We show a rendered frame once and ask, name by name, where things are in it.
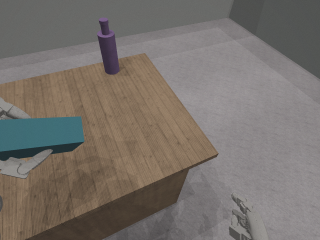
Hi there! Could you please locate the robot right hand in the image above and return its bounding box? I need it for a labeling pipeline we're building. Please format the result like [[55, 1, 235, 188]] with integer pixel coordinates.
[[229, 192, 270, 240]]

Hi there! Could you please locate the table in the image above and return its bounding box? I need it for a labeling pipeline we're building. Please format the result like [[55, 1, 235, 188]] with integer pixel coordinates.
[[0, 53, 219, 240]]

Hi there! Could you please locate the robot left hand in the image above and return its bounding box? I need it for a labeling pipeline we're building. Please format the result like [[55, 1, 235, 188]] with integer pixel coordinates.
[[0, 97, 53, 179]]

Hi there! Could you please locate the sponge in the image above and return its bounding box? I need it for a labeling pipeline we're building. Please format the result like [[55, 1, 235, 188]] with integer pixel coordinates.
[[0, 116, 85, 161]]

